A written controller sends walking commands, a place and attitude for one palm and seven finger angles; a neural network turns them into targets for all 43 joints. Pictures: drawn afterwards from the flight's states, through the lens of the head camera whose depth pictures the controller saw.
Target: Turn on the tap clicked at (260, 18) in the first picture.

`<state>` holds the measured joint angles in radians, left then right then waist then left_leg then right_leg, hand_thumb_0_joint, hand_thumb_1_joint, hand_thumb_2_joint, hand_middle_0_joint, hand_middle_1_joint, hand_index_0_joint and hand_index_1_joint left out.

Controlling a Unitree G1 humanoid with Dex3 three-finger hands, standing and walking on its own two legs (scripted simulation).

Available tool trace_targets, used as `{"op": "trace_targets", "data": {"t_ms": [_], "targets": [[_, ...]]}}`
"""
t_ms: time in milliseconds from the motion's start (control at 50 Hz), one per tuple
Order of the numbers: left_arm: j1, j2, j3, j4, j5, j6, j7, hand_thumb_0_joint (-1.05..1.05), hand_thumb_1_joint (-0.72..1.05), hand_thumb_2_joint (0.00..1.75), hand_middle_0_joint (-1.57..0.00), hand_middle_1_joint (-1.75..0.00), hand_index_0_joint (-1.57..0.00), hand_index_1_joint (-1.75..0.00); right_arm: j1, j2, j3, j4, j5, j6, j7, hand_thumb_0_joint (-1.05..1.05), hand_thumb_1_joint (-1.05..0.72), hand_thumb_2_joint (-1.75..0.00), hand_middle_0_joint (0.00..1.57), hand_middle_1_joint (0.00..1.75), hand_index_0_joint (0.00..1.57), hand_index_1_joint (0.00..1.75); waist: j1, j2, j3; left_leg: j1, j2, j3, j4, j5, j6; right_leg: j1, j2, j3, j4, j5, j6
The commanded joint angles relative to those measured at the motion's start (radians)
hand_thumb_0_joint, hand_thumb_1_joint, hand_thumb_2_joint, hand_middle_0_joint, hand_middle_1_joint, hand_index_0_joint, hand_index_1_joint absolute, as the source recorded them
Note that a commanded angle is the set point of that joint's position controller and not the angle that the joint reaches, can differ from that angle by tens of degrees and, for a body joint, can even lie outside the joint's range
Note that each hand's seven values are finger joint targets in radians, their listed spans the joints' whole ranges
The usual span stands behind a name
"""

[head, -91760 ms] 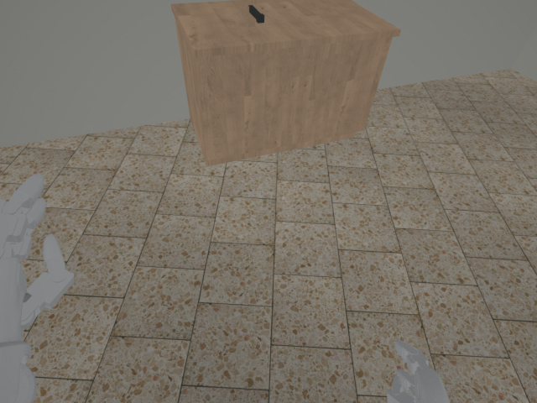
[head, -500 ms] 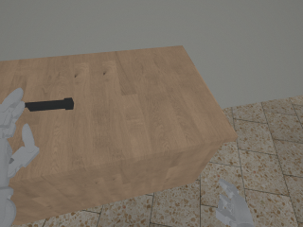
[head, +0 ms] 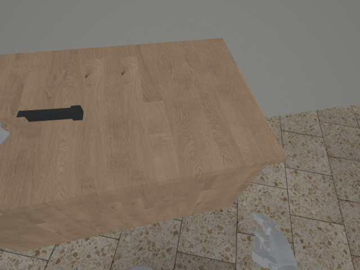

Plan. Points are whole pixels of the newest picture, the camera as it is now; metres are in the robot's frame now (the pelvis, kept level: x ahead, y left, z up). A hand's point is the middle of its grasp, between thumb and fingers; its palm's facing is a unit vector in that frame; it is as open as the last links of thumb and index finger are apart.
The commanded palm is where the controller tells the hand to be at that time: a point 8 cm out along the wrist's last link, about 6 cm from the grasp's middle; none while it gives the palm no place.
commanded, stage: come to a stop and stand still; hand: left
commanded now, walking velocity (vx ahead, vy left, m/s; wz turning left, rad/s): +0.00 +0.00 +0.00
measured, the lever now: (76, 112) +0.46 +0.33 +0.00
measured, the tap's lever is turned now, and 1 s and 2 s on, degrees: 86 86 86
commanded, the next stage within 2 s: look again from close up in 0.74 s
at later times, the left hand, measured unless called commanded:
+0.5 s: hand (18, 194) +0.19 +0.25 +0.17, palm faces +0.40 -0.83 -0.39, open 7.4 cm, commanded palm +0.13 +0.28 +0.18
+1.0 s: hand (24, 191) +0.20 +0.26 +0.15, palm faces +0.37 -0.85 -0.37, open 7.5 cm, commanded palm +0.13 +0.29 +0.18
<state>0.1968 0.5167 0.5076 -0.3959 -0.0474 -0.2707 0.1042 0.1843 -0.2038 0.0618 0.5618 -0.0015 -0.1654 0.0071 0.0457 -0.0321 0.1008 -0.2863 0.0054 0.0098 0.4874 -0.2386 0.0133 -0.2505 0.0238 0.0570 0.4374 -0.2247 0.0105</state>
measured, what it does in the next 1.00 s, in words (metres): stands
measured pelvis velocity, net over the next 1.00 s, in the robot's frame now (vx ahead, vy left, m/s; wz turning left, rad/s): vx -0.03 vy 0.01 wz -0.02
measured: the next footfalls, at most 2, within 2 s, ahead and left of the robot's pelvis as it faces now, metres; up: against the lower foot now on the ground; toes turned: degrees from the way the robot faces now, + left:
none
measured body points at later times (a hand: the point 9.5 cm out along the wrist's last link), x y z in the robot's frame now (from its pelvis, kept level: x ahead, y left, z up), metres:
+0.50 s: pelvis -0.03 +0.01 +0.00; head -0.01 +0.00 +0.45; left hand +0.16 +0.29 +0.19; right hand +0.16 -0.22 -0.08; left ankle +0.01 +0.11 -0.74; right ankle +0.00 -0.13 -0.74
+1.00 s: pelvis -0.03 +0.01 +0.00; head -0.01 +0.03 +0.45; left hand +0.17 +0.30 +0.17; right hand +0.14 -0.22 -0.08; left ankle +0.01 +0.11 -0.74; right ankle +0.00 -0.13 -0.74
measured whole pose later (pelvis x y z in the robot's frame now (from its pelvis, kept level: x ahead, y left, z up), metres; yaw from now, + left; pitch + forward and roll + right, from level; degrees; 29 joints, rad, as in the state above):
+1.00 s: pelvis -0.03 +0.01 +0.00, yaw -1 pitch -2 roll -1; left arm 0.41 0.34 0.34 -0.43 -0.03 -0.18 0.11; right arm 0.21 -0.22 0.02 0.59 0.01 -0.14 -0.02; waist 0.01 -0.01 0.08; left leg -0.26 0.00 0.04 0.50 -0.21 0.03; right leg -0.22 0.02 0.08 0.43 -0.18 0.03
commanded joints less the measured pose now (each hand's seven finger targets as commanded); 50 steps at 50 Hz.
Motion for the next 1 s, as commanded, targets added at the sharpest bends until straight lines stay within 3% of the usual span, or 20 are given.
{"op": "trace_targets", "data": {"t_ms": [0,40,80,100,120,140,180,200,220,240,340,420,440,480,620,640,740,900,920,980], "targets": [[0.275,-0.023,-0.078,-0.306,0.010,-0.027,-0.020,0.00,0.90,0.90,-0.20,-0.30,-0.20,-0.30,-0.012,-0.158,-0.104,-0.138,0.006,-0.055,0.029,0.00,-0.90,-0.90,0.20,0.30,0.20,0.30,-0.005,0.061,-0.301,0.178,0.080,-0.020,-0.010,0.429,0.010,0.105,-0.089,0.028,-0.017,0.409,-0.038],[0.318,0.000,-0.037,-0.297,0.019,-0.007,-0.006,0.00,0.90,0.90,-0.20,-0.30,-0.20,-0.30,-0.024,-0.154,-0.106,-0.135,0.008,-0.037,0.024,0.00,-0.90,-0.90,0.20,0.30,0.20,0.30,-0.010,0.030,-0.299,0.188,0.100,-0.020,-0.017,0.475,0.011,0.099,-0.077,-0.013,0.005,0.408,-0.024],[0.277,0.057,0.032,-0.287,0.019,-0.004,0.004,0.00,0.90,0.90,-0.20,-0.30,-0.20,-0.30,-0.051,-0.157,-0.105,-0.141,0.005,-0.020,0.006,0.00,-0.90,-0.90,0.20,0.30,0.20,0.30,-0.015,-0.004,-0.248,0.135,0.093,-0.022,-0.037,0.361,0.005,0.086,-0.073,-0.012,-0.006,0.354,-0.024],[0.266,0.074,0.055,-0.294,0.015,-0.006,0.006,0.00,0.90,0.90,-0.20,-0.30,-0.20,-0.30,-0.058,-0.153,-0.104,-0.146,0.004,-0.013,-0.003,0.00,-0.90,-0.90,0.20,0.30,0.20,0.30,-0.017,0.009,-0.242,0.125,0.088,-0.018,-0.041,0.303,0.008,0.083,-0.076,-0.005,-0.010,0.331,-0.026],[0.222,0.151,0.111,-0.343,0.016,-0.010,0.016,0.00,0.90,0.90,-0.20,-0.30,-0.20,-0.30,-0.056,-0.163,-0.105,-0.145,0.004,-0.002,-0.013,0.00,-0.90,-0.90,0.20,0.30,0.20,0.30,-0.020,0.055,-0.263,0.140,0.091,-0.022,-0.053,0.320,0.009,0.090,-0.071,-0.003,0.019,0.331,-0.029],[0.236,0.089,0.077,-0.328,0.009,-0.009,0.015,0.00,0.90,0.90,-0.20,-0.30,-0.20,-0.30,-0.059,-0.145,-0.102,-0.152,0.006,0.003,-0.020,0.00,-0.90,-0.90,0.20,0.30,0.20,0.30,-0.018,0.102,-0.267,0.139,0.093,-0.015,-0.052,0.338,0.012,0.097,-0.071,-0.025,0.031,0.314,-0.027],[0.210,0.099,0.072,-0.363,0.004,-0.005,0.020,0.00,0.90,0.90,-0.20,-0.30,-0.20,-0.30,-0.062,-0.144,-0.101,-0.158,0.009,0.001,-0.026,0.00,-0.90,-0.90,0.20,0.30,0.20,0.30,-0.007,0.199,-0.280,0.144,0.093,-0.007,-0.039,0.327,0.017,0.099,-0.068,-0.027,0.030,0.284,-0.027],[0.202,0.100,0.065,-0.380,0.003,-0.002,0.021,0.00,0.90,0.90,-0.20,-0.30,-0.20,-0.30,-0.063,-0.141,-0.099,-0.160,0.011,-0.002,-0.026,0.00,-0.90,-0.90,0.20,0.30,0.20,0.30,-0.006,0.198,-0.283,0.147,0.091,-0.007,-0.028,0.317,0.019,0.102,-0.069,-0.026,0.023,0.284,-0.028],[0.189,0.120,0.074,-0.407,0.003,0.002,0.023,0.00,0.90,0.90,-0.20,-0.30,-0.20,-0.30,-0.066,-0.144,-0.098,-0.160,0.013,-0.003,-0.029,0.00,-0.90,-0.90,0.20,0.30,0.20,0.30,-0.006,0.185,-0.300,0.166,0.092,-0.017,-0.025,0.333,0.019,0.102,-0.067,-0.026,0.030,0.294,-0.028],[0.196,0.069,0.035,-0.396,0.004,0.006,0.020,0.00,0.90,0.90,-0.20,-0.30,-0.20,-0.30,-0.061,-0.139,-0.097,-0.161,0.014,-0.007,-0.029,0.00,-0.90,-0.90,0.20,0.30,0.20,0.30,-0.009,0.165,-0.291,0.170,0.094,-0.011,-0.019,0.325,0.018,0.097,-0.066,-0.035,0.023,0.285,-0.027],[0.222,-0.029,-0.050,-0.285,0.012,0.028,0.014,0.00,0.90,0.90,-0.20,-0.30,-0.20,-0.30,-0.045,-0.148,-0.103,-0.137,0.016,-0.015,-0.027,0.00,-0.90,-0.90,0.20,0.30,0.20,0.30,-0.027,0.060,-0.211,0.142,0.078,-0.016,-0.027,0.067,0.019,0.024,-0.073,0.021,-0.043,0.200,-0.037],[0.176,-0.013,-0.046,-0.165,0.015,0.044,0.011,0.00,0.90,0.90,-0.20,-0.30,-0.20,-0.30,-0.048,-0.157,-0.104,-0.130,0.021,-0.003,-0.030,0.00,-0.90,-0.90,0.20,0.30,0.20,0.30,-0.034,0.015,-0.098,0.084,0.067,-0.032,-0.058,-0.149,0.016,-0.091,-0.073,0.069,-0.114,-0.025,-0.045],[0.158,-0.045,-0.075,-0.153,0.013,0.041,0.007,0.00,0.90,0.90,-0.20,-0.30,-0.20,-0.30,-0.047,-0.145,-0.097,-0.133,0.022,0.003,-0.031,0.00,-0.90,-0.90,0.20,0.30,0.20,0.30,-0.036,0.017,-0.098,0.074,0.072,-0.041,-0.069,-0.176,0.019,-0.090,-0.071,0.054,-0.114,-0.064,-0.043],[0.107,-0.016,-0.063,-0.171,0.015,0.036,0.009,0.00,0.90,0.90,-0.20,-0.30,-0.20,-0.30,-0.060,-0.146,-0.093,-0.144,0.022,-0.001,-0.036,0.00,-0.90,-0.90,0.20,0.30,0.20,0.30,-0.032,0.026,-0.094,0.058,0.072,-0.048,-0.083,-0.232,0.024,-0.100,-0.063,0.057,-0.127,-0.131,-0.039],[0.076,0.040,-0.028,-0.331,0.021,0.020,0.022,0.00,0.90,0.90,-0.20,-0.30,-0.20,-0.30,-0.091,-0.141,-0.083,-0.162,0.015,-0.030,-0.039,0.00,-0.90,-0.90,0.20,0.30,0.20,0.30,-0.018,0.145,-0.179,0.059,0.099,-0.084,-0.164,-0.209,0.037,0.029,-0.039,0.003,-0.042,-0.002,-0.027],[0.096,0.003,-0.054,-0.325,0.021,0.019,0.022,0.00,0.90,0.90,-0.20,-0.30,-0.20,-0.30,-0.087,-0.130,-0.078,-0.161,0.016,-0.033,-0.038,0.00,-0.90,-0.90,0.20,0.30,0.20,0.30,-0.018,0.146,-0.177,0.050,0.104,-0.084,-0.171,-0.214,0.038,0.041,-0.037,-0.011,-0.036,0.008,-0.023],[0.164,-0.018,-0.053,-0.248,0.014,0.024,0.020,0.00,0.90,0.90,-0.20,-0.30,-0.20,-0.30,-0.066,-0.130,-0.083,-0.139,0.017,-0.033,-0.031,0.00,-0.90,-0.90,0.20,0.30,0.20,0.30,-0.026,0.072,-0.156,0.065,0.086,-0.062,-0.125,-0.137,0.024,0.025,-0.050,0.019,-0.076,0.038,-0.031],[0.136,-0.023,-0.072,-0.247,0.013,0.022,0.019,0.00,0.90,0.90,-0.20,-0.30,-0.20,-0.30,-0.070,-0.133,-0.089,-0.130,0.019,-0.027,-0.033,0.00,-0.90,-0.90,0.20,0.30,0.20,0.30,-0.030,0.058,-0.157,0.083,0.089,-0.061,-0.118,-0.093,0.026,0.023,-0.052,0.027,-0.077,0.062,-0.029],[0.123,0.007,-0.052,-0.272,0.014,0.021,0.021,0.00,0.90,0.90,-0.20,-0.30,-0.20,-0.30,-0.081,-0.135,-0.089,-0.131,0.017,-0.026,-0.035,0.00,-0.90,-0.90,0.20,0.30,0.20,0.30,-0.029,0.075,-0.168,0.092,0.089,-0.066,-0.124,-0.071,0.027,0.031,-0.056,0.030,-0.070,0.072,-0.030],[0.121,-0.011,-0.068,-0.309,0.013,0.017,0.023,0.00,0.90,0.90,-0.20,-0.30,-0.20,-0.30,-0.080,-0.129,-0.086,-0.134,0.017,-0.030,-0.036,0.00,-0.90,-0.90,0.20,0.30,0.20,0.30,-0.026,0.100,-0.176,0.095,0.091,-0.064,-0.128,-0.060,0.028,0.048,-0.052,0.019,-0.058,0.092,-0.029]]}}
